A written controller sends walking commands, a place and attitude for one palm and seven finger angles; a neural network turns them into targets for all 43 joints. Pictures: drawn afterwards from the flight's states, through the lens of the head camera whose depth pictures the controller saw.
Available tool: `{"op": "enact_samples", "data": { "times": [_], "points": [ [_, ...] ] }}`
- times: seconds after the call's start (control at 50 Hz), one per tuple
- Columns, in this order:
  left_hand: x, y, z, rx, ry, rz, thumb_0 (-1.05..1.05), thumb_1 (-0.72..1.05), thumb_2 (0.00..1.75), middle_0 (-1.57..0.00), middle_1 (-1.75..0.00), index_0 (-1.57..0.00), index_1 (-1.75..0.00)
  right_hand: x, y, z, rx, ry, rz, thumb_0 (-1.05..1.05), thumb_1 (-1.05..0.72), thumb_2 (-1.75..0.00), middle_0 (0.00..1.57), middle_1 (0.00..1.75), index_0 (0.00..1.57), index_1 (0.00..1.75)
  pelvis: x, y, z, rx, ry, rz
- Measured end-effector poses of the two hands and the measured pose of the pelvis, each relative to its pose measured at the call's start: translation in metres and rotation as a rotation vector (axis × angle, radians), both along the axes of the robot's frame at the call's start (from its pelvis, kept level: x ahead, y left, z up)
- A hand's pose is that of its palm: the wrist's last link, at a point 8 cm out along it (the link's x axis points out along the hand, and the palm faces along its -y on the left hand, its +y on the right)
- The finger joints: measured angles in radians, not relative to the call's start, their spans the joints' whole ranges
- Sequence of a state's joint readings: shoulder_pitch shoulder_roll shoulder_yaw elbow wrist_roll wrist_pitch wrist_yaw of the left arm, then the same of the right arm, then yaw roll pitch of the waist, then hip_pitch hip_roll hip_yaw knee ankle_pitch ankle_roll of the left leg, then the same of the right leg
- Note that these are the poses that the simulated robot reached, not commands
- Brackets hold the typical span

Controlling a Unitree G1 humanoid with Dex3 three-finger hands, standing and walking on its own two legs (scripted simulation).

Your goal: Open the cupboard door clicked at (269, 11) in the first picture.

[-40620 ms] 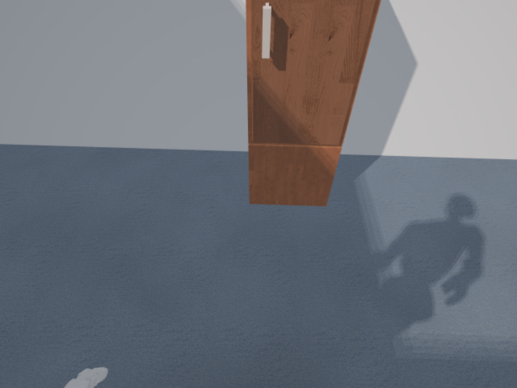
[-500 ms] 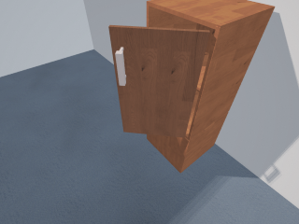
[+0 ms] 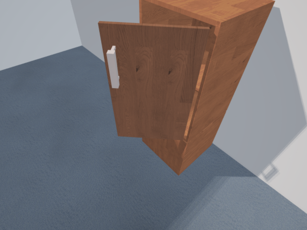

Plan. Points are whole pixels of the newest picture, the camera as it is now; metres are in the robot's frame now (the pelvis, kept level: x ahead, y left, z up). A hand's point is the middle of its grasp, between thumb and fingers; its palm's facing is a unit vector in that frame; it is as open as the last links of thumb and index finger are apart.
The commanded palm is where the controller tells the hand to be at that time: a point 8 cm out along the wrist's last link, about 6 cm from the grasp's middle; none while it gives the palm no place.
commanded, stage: shuffle to correct the standing spot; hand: left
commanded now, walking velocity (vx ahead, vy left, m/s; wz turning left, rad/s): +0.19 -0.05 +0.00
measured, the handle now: (114, 67) +0.62 +0.18 +0.11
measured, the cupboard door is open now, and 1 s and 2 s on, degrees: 45 45 45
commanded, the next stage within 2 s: come to a stop and stand still in 0.14 s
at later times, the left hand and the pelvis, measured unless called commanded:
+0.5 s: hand out of the picture +0.03 +0.18 -0.19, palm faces +0.03 -0.99 -0.14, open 7.4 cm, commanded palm none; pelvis +0.08 +0.03 -0.01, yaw -3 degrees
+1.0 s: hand out of the picture +0.04 +0.16 -0.16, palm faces -0.02 -0.98 -0.18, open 7.4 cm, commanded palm none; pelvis +0.02 +0.00 +0.01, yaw -3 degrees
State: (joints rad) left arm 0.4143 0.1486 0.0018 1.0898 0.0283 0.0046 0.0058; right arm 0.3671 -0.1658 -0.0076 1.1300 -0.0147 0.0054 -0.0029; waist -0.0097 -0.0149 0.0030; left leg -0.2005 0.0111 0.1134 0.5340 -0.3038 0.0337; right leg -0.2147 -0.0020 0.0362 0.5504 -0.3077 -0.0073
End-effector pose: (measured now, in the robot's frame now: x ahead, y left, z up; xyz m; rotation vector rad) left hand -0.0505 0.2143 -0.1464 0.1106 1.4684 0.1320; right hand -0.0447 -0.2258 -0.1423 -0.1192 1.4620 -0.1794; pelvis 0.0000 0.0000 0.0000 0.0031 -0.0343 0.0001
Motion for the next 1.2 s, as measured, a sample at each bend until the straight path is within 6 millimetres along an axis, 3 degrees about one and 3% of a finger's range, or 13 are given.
{"op": "enact_samples", "data": {
  "times": [0.1,0.18,0.24,0.38,0.48,0.58,0.68,0.76,0.84,0.94,1.02,1.1,1.2],
  "points": [
    [0.015,-0.008,0.000,0.003,0.013,0.009,0.01,0.91,0.89,-0.20,-0.30,-0.20,-0.30,0.008,0.007,-0.006,0.023,0.016,-0.035,0.01,-0.91,-0.90,0.21,0.30,0.20,0.30,0.020,-0.004,-0.003,0.007,0.012,-0.007],
    [0.034,-0.014,-0.001,0.016,-0.019,0.031,0.01,0.91,0.90,-0.20,-0.30,-0.20,-0.30,0.030,0.005,-0.011,0.027,0.012,-0.029,0.01,-0.91,-0.90,0.21,0.30,0.20,0.30,0.036,-0.009,-0.006,-0.010,0.020,0.005],
    [0.042,-0.015,-0.002,0.017,-0.040,0.066,0.01,0.91,0.90,-0.20,-0.30,-0.20,-0.30,0.062,0.003,-0.008,0.012,-0.013,0.007,0.01,-0.91,-0.90,0.20,0.30,0.20,0.30,0.047,-0.006,-0.005,-0.020,0.019,0.018],
    [0.044,-0.005,-0.015,-0.031,0.050,0.080,0.00,0.91,0.90,-0.20,-0.30,-0.20,-0.30,0.170,0.003,0.007,-0.087,-0.240,0.058,0.02,-0.94,-0.90,0.20,0.30,0.20,0.30,0.072,0.018,-0.010,-0.043,0.003,-0.003],
    [0.073,0.015,-0.020,-0.026,0.057,0.024,0.01,0.91,0.89,-0.20,-0.30,-0.20,-0.30,0.200,0.019,0.019,-0.101,-0.333,0.047,0.01,-0.93,-0.90,0.20,0.30,0.20,0.30,0.080,0.028,-0.008,-0.013,-0.014,-0.060],
    [0.118,0.035,-0.009,0.013,-0.057,-0.023,0.01,0.91,0.90,-0.20,-0.30,-0.20,-0.30,0.184,0.031,0.021,-0.075,-0.304,0.031,0.00,-0.92,-0.90,0.20,0.30,0.20,0.30,0.066,0.030,0.001,-0.028,-0.003,-0.059],
    [0.147,0.043,0.002,0.049,-0.157,-0.065,0.00,0.91,0.90,-0.20,-0.30,-0.20,-0.30,0.147,0.015,0.019,-0.086,-0.252,-0.011,-0.01,-0.94,-0.89,0.21,0.30,0.21,0.30,0.047,0.024,0.003,-0.029,0.009,-0.070],
    [0.153,0.037,0.011,0.067,-0.207,-0.090,0.00,0.91,0.90,-0.20,-0.30,-0.20,-0.30,0.108,-0.001,0.011,-0.075,-0.192,-0.044,0.00,-0.93,-0.90,0.21,0.30,0.21,0.30,0.035,0.015,0.002,-0.022,0.011,-0.070],
    [0.136,0.021,0.013,0.086,-0.230,-0.096,0.00,0.91,0.90,-0.20,-0.30,-0.20,-0.30,0.069,-0.015,-0.002,-0.042,-0.118,-0.079,0.00,-0.92,-0.90,0.20,0.30,0.20,0.30,0.027,0.001,-0.001,-0.005,0.003,-0.063],
    [0.101,0.000,0.019,0.053,-0.162,-0.072,0.00,0.91,0.90,-0.20,-0.30,-0.20,-0.30,0.035,-0.015,0.005,-0.009,-0.046,-0.101,0.01,-0.92,-0.90,0.20,0.30,0.20,0.30,0.025,-0.005,0.010,-0.002,0.006,-0.066],
    [0.085,-0.007,0.015,0.017,-0.124,-0.055,0.01,0.91,0.90,-0.20,-0.30,-0.20,-0.30,0.016,-0.008,0.010,-0.007,-0.005,-0.103,0.01,-0.91,-0.90,0.20,0.30,0.20,0.30,0.025,-0.003,0.011,-0.011,0.010,-0.051],
    [0.074,0.000,0.004,-0.004,-0.099,-0.015,0.01,0.91,0.89,-0.20,-0.30,-0.20,-0.30,0.011,0.005,0.010,-0.021,0.038,-0.077,0.01,-0.91,-0.90,0.20,0.30,0.20,0.30,0.026,0.007,0.006,-0.026,0.015,-0.039],
    [0.066,0.016,-0.008,-0.015,-0.050,0.009,0.01,0.91,0.89,-0.20,-0.30,-0.20,-0.30,0.023,0.028,0.011,-0.032,0.019,-0.051,0.01,-0.91,-0.90,0.20,0.30,0.20,0.30,0.028,0.021,0.002,-0.014,0.014,-0.042]
  ]
}}
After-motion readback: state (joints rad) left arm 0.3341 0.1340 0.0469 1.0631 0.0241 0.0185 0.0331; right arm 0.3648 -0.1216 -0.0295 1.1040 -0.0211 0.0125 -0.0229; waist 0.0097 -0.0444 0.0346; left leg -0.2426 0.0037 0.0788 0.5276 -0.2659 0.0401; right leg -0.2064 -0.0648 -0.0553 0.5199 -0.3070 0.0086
